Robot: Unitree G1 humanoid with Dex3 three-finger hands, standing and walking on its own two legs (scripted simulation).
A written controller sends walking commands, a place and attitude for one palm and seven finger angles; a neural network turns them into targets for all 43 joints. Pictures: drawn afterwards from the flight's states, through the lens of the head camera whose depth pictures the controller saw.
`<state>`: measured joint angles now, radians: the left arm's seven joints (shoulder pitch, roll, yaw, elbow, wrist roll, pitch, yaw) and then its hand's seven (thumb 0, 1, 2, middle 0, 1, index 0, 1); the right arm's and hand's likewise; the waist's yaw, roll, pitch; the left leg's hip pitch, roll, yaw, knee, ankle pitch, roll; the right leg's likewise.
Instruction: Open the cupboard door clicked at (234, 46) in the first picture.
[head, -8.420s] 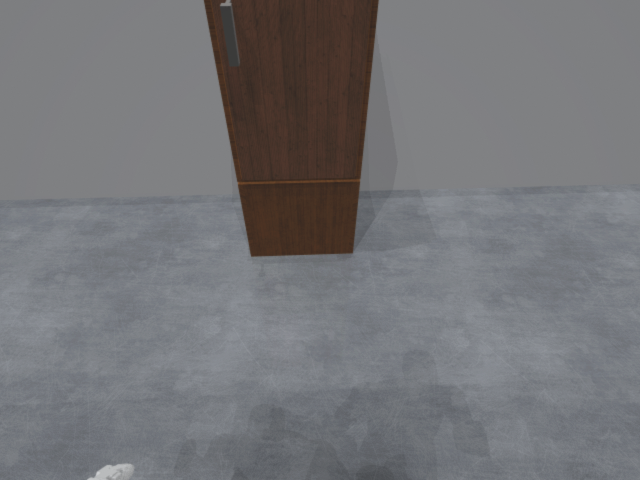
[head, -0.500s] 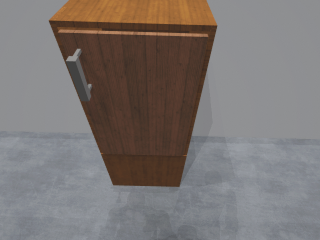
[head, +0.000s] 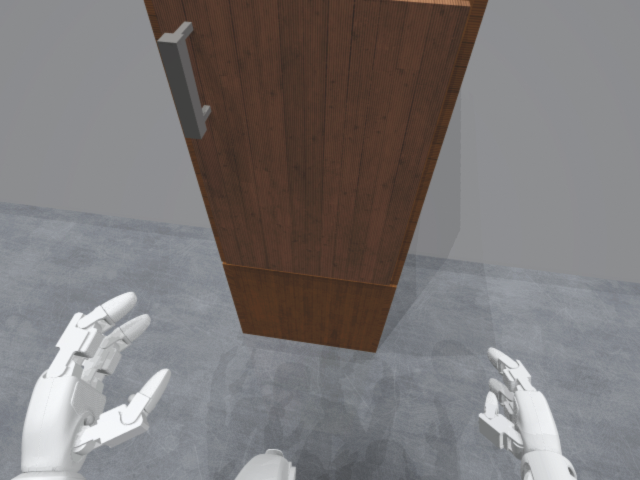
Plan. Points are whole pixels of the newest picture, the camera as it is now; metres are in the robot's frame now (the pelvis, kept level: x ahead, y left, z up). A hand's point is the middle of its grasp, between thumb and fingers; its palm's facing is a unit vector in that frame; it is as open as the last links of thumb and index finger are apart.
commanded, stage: raise the hand with hooked fingers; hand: left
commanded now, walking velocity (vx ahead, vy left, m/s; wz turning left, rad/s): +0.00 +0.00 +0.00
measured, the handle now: (190, 82) +0.57 +0.25 +0.20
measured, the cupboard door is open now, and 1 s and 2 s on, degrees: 0 0 0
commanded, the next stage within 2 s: move the hooked fingers beside the handle in 1.52 s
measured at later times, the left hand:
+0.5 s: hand (128, 298) +0.26 +0.24 +0.12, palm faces -0.06 -1.00 -0.05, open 12.5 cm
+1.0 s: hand (25, 196) +0.30 +0.32 +0.22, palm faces +0.06 -1.00 -0.08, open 13.9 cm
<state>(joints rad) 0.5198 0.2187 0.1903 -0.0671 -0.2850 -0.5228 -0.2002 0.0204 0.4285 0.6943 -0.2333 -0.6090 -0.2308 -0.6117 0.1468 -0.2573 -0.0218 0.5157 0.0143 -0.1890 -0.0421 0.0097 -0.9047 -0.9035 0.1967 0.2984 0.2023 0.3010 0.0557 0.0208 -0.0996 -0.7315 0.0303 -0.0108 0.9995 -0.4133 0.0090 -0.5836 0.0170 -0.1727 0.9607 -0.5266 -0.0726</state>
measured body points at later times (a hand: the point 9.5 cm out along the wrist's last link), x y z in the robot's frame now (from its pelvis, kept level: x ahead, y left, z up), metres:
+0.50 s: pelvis +0.01 +0.03 +0.04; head +0.03 +0.02 +0.49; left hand +0.26 +0.29 +0.13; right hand +0.14 -0.25 -0.04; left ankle +0.05 +0.11 -0.68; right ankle -0.02 -0.07 -0.68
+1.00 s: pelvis +0.01 +0.05 +0.06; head +0.00 +0.05 +0.51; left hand +0.29 +0.37 +0.22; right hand +0.19 -0.17 -0.01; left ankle +0.05 +0.11 -0.68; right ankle -0.02 -0.07 -0.68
